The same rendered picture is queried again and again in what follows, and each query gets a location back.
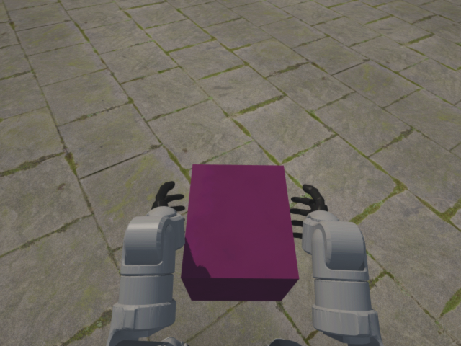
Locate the robot right hand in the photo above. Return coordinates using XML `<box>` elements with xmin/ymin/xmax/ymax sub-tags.
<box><xmin>290</xmin><ymin>185</ymin><xmax>328</xmax><ymax>239</ymax></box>

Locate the robot right forearm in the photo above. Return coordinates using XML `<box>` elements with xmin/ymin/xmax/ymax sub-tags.
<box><xmin>302</xmin><ymin>210</ymin><xmax>384</xmax><ymax>346</ymax></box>

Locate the robot left forearm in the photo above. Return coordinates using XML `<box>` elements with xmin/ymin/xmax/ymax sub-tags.
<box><xmin>106</xmin><ymin>206</ymin><xmax>185</xmax><ymax>346</ymax></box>

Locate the robot left hand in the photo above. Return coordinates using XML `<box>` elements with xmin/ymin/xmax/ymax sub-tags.
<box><xmin>151</xmin><ymin>181</ymin><xmax>185</xmax><ymax>221</ymax></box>

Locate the carton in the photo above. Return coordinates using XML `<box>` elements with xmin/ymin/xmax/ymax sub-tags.
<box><xmin>181</xmin><ymin>164</ymin><xmax>299</xmax><ymax>301</ymax></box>

